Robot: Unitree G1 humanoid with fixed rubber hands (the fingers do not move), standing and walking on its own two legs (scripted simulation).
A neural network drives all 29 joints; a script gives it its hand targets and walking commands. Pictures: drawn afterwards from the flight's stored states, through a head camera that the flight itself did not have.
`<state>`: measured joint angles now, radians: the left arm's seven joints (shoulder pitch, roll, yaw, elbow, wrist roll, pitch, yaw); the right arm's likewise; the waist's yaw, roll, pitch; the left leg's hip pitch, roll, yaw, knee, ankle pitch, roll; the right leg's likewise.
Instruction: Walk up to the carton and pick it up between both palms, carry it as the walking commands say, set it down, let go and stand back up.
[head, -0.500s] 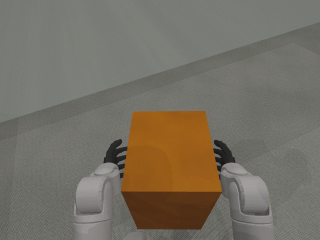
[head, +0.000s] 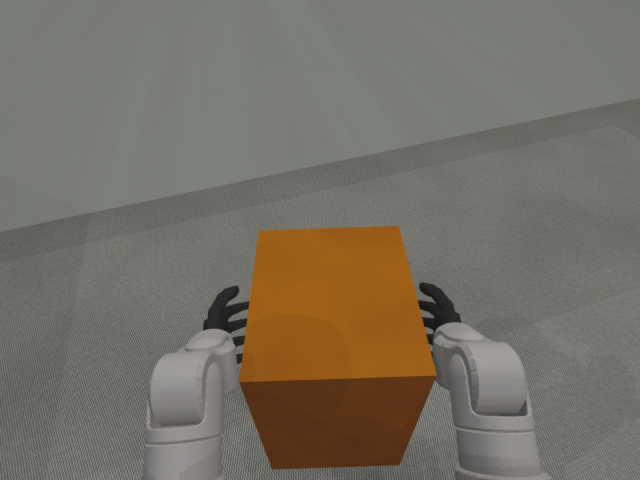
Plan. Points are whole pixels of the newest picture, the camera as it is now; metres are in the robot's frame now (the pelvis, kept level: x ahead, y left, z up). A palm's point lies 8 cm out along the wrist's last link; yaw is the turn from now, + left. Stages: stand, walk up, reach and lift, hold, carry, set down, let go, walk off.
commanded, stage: carry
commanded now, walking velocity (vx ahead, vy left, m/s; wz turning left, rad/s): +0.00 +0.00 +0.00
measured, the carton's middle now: (332, 353) +0.29 +0.02 +0.02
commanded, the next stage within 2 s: none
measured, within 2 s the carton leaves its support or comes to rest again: neither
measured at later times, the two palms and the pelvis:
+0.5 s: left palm (248, 386) +0.22 +0.11 +0.07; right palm (499, 415) +0.19 -0.16 +0.07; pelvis -0.06 +0.00 -0.01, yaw -3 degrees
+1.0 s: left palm (261, 408) +0.20 +0.09 +0.06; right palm (519, 433) +0.18 -0.18 +0.06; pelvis -0.09 -0.03 +0.00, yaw -3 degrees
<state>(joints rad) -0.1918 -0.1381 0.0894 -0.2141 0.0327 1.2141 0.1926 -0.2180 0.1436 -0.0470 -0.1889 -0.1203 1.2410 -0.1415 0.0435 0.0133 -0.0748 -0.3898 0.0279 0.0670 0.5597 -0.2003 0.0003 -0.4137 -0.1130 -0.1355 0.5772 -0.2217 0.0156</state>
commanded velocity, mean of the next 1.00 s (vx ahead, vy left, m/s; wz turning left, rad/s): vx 0.00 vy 0.00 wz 0.00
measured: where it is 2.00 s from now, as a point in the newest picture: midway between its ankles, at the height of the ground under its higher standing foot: outside the picture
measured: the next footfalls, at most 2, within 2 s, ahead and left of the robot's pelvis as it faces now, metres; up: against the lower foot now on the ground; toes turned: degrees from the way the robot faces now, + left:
right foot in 0.60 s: -0.04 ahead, -0.12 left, +0.00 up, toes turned -12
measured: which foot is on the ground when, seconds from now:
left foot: down 0.00-1.00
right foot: down 0.00-0.44, up 0.46-0.58, down 0.60-1.00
